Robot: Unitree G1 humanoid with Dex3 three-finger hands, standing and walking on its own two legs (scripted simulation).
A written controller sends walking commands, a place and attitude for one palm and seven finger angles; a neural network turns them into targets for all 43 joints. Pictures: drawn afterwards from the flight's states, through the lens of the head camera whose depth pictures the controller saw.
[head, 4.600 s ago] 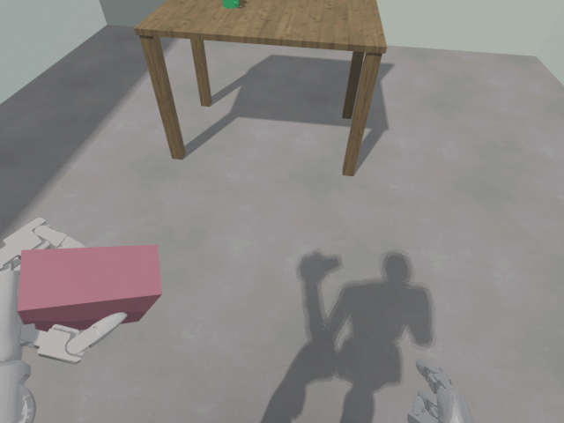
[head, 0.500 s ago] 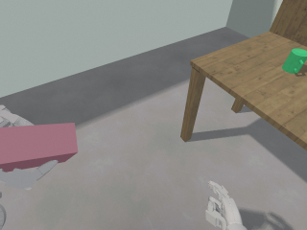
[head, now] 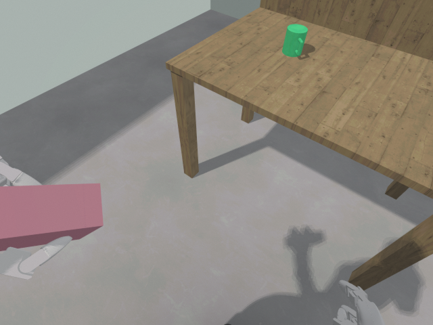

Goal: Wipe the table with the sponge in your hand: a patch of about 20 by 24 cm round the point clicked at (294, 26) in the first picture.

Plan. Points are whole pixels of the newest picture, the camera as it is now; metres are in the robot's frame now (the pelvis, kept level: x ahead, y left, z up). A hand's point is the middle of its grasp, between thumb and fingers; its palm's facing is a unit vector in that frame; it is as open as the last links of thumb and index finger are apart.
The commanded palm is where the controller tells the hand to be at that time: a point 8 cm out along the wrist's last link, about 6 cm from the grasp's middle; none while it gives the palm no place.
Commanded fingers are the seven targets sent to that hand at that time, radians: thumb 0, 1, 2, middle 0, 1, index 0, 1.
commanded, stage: turn to face it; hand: left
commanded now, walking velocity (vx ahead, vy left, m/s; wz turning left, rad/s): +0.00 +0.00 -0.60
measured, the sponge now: (56, 217) +0.22 +0.22 +0.16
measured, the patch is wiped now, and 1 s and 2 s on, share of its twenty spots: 0.00 0.00 0.00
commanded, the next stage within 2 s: take the last steps up to it in 1.68 s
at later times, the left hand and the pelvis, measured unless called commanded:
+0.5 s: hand (174, 233) +0.21 +0.07 +0.17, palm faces +0.00 -0.84 -0.54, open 9.4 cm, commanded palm +0.16 +0.15 +0.19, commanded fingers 0.00 0.10 1.30 -1.20 -1.60 -1.20 -1.60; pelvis -0.08 -0.07 +0.00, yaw -19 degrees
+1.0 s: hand (203, 268) +0.17 +0.03 +0.18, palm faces -0.10 -0.90 -0.43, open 9.4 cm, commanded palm +0.15 +0.08 +0.19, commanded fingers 0.00 0.10 1.30 -1.20 -1.60 -1.20 -1.60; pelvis -0.15 -0.05 +0.00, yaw -35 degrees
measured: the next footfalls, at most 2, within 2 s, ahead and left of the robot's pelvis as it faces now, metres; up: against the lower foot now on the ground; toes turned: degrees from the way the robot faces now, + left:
right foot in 0.32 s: -0.02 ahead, -0.16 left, +0.00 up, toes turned -19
left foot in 0.82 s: -0.04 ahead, +0.07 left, +0.00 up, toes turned -25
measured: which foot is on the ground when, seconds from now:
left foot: down 0.00-0.32, up 0.34-0.80, down 0.82-1.00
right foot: down 0.00-0.02, up 0.04-0.30, down 0.32-0.84, up 0.86-1.00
